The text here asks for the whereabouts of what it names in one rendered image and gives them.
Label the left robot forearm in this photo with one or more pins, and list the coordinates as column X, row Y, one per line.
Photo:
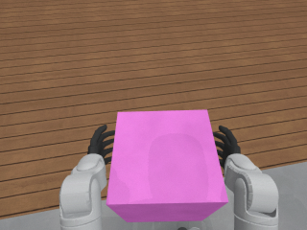
column 80, row 201

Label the carton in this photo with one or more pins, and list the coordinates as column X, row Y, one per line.
column 165, row 167

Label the left robot hand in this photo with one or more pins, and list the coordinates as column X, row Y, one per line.
column 97, row 143

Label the right robot hand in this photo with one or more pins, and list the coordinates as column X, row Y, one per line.
column 229, row 145

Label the right robot forearm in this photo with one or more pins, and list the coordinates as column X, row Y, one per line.
column 255, row 194

